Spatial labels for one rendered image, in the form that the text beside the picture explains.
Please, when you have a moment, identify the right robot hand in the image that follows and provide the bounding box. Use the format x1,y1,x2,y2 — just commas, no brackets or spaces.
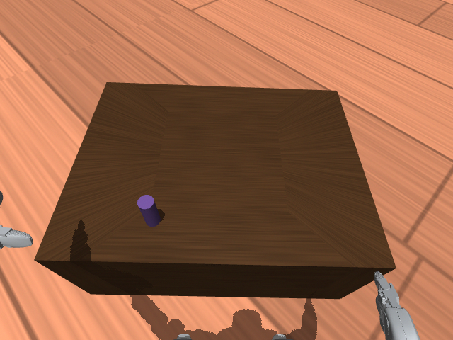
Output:
374,271,420,340

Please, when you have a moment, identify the can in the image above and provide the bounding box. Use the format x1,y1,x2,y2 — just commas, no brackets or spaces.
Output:
137,195,161,227

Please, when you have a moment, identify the left robot hand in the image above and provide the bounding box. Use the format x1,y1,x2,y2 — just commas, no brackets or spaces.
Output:
0,191,33,249

